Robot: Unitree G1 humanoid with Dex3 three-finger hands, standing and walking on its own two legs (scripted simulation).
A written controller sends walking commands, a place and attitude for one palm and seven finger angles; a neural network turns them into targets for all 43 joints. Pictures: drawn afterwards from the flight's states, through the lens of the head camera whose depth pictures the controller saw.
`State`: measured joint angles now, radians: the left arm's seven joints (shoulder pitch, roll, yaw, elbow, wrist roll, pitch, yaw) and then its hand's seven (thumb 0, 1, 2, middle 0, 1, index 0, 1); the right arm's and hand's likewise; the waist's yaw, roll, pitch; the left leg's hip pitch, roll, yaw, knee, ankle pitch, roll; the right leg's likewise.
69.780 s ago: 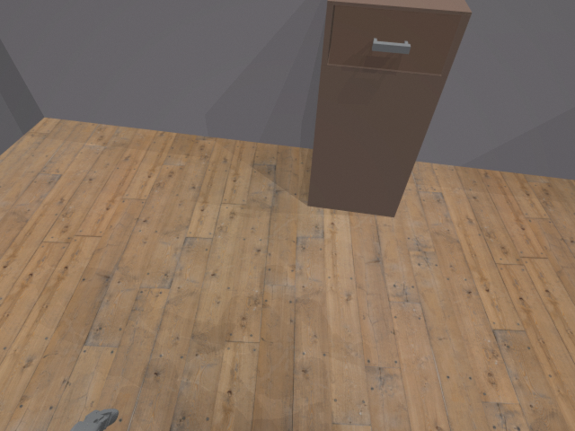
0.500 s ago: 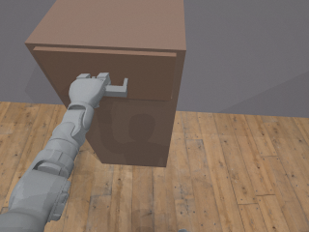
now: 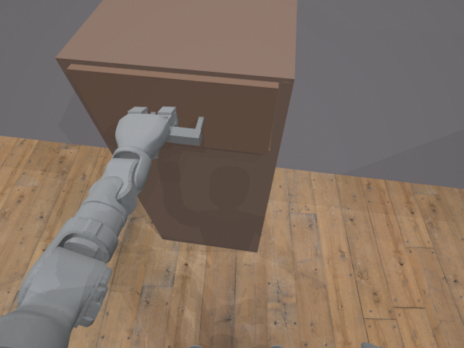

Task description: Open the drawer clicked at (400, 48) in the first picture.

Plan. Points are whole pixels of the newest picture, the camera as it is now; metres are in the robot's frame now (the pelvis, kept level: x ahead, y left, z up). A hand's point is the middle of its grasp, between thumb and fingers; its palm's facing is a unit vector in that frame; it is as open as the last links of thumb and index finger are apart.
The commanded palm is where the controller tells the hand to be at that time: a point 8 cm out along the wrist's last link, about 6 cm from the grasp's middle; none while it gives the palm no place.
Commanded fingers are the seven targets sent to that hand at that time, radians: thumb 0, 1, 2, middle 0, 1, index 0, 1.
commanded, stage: pull the drawer open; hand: left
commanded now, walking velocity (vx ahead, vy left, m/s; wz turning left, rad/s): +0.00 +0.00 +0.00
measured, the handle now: (174, 126) +0.50 +0.12 +0.06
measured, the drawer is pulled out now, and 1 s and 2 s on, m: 0.02 0.19 0.30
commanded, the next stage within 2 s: open the thumb to release the handle in 1.74 s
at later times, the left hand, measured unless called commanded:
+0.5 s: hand (141, 184) +0.39 +0.17 +0.04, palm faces +0.00 -0.09 -1.00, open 5.4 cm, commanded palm +0.35 +0.18 +0.10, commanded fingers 0.00 0.90 0.90 -0.40 -1.35 -0.40 -1.35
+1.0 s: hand (119, 244) +0.28 +0.18 +0.04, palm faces +0.00 -0.13 -0.99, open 5.4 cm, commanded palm +0.24 +0.19 +0.10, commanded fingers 0.00 0.90 0.90 -0.40 -1.35 -0.40 -1.35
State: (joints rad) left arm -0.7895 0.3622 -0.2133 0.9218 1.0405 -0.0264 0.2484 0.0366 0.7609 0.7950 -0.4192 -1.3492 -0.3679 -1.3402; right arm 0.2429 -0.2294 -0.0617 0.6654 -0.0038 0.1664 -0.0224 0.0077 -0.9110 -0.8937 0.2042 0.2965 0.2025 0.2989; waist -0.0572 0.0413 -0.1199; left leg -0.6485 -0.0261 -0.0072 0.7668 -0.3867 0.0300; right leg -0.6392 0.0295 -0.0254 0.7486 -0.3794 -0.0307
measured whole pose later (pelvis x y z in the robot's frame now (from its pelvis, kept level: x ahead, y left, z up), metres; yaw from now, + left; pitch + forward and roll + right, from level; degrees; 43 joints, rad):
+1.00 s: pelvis +0.01 +0.00 +0.01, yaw -2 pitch +8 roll +0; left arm 0.14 0.36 -0.14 0.00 1.03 0.00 0.25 0.01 0.78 0.80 -0.40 -1.35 -0.38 -1.35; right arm 0.11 -0.21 -0.01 0.57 -0.02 0.14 0.02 0.01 -0.91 -0.89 0.20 0.30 0.20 0.30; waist 0.05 0.06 -0.09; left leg -0.44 -0.02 0.03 0.69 -0.39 0.02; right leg -0.46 0.04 0.02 0.71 -0.39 -0.03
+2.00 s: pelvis -0.02 -0.01 -0.01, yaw -1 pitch +8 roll +1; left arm 0.46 0.51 0.01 -0.20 0.98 -0.15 0.35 -0.04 0.65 0.79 -0.41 -1.34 -0.42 -1.34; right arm 0.12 -0.23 0.00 0.57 -0.02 0.15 -0.03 0.02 -0.91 -0.89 0.20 0.30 0.20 0.30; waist 0.07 0.05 -0.07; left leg -0.54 -0.01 0.02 0.83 -0.42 0.01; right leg -0.56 0.05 0.00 0.84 -0.42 -0.05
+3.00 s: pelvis -0.01 +0.00 +0.00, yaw -2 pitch +6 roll +0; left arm 0.53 0.45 -0.06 -0.38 0.96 0.01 0.28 0.00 -0.49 0.30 -0.32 -1.20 -0.39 -1.24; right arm 0.14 -0.24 0.02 0.51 -0.02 0.14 0.00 0.02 -0.91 -0.89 0.20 0.30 0.20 0.30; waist 0.08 0.07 -0.10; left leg -0.48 -0.02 0.03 0.78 -0.42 0.03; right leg -0.49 0.04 0.01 0.79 -0.41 -0.03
